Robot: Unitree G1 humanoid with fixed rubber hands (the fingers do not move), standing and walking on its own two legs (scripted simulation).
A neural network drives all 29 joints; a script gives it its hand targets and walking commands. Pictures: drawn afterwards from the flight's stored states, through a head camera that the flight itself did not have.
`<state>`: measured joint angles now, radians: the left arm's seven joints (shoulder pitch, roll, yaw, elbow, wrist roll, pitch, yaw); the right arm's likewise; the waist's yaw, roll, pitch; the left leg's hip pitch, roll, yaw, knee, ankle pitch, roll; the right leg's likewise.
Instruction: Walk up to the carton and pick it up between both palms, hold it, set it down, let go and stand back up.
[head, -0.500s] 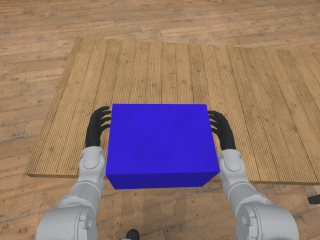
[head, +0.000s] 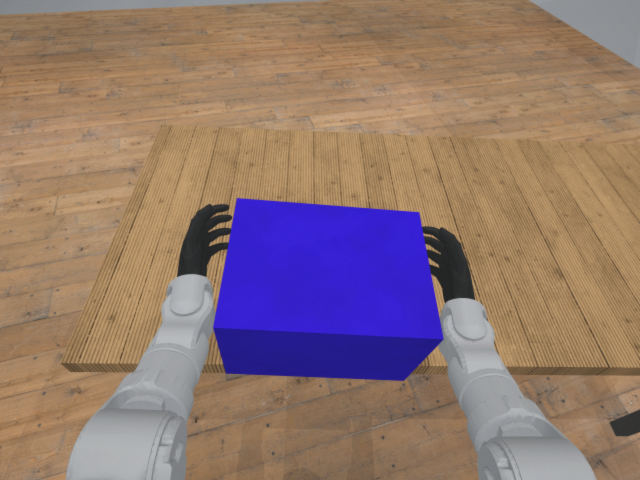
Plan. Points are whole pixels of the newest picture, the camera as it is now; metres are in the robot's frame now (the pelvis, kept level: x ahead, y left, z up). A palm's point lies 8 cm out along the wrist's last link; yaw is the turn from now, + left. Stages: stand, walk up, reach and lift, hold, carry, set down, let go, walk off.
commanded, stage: reach and lift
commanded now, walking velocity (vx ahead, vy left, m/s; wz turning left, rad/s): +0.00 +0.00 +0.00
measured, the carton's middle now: (323, 292) +0.37 +0.01 +0.00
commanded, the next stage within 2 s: hold in 1.86 s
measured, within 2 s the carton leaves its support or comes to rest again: neither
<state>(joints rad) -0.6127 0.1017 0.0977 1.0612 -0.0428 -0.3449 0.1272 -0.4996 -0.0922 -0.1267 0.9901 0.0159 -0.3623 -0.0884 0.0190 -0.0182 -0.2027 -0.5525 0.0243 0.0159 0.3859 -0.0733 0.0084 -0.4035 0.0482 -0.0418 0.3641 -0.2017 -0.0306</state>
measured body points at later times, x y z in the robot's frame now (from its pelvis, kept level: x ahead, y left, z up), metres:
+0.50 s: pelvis +0.03 -0.01 +0.01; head +0.02 +0.02 +0.46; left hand +0.40 +0.19 +0.11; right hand +0.40 -0.16 +0.10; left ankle +0.06 +0.11 -0.74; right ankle -0.03 -0.10 -0.74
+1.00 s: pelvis -0.01 +0.00 +0.01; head -0.04 +0.03 +0.46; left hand +0.37 +0.18 +0.17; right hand +0.35 -0.17 +0.14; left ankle +0.06 +0.11 -0.74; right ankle -0.03 -0.10 -0.74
